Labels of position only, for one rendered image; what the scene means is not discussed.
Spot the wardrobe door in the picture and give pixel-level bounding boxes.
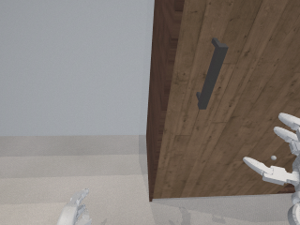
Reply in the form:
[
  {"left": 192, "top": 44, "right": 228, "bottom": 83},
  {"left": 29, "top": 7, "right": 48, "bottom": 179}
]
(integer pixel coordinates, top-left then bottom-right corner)
[
  {"left": 284, "top": 184, "right": 294, "bottom": 188},
  {"left": 153, "top": 0, "right": 300, "bottom": 199}
]

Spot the robot right hand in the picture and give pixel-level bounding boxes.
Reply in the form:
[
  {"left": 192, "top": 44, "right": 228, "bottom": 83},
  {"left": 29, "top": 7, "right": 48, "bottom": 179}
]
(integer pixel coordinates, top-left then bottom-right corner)
[{"left": 243, "top": 112, "right": 300, "bottom": 191}]

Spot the handle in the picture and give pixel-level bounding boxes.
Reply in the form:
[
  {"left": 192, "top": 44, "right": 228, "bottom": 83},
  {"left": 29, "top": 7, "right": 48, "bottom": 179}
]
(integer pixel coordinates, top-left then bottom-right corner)
[{"left": 196, "top": 37, "right": 229, "bottom": 110}]

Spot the robot right forearm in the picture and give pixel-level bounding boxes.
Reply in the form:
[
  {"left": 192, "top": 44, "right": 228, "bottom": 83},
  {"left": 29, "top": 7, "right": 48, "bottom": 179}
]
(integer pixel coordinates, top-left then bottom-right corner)
[{"left": 287, "top": 190, "right": 300, "bottom": 225}]

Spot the robot left hand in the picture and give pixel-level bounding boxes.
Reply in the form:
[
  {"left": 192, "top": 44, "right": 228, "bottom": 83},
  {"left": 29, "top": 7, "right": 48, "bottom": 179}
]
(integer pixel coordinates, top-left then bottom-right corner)
[{"left": 56, "top": 188, "right": 92, "bottom": 225}]

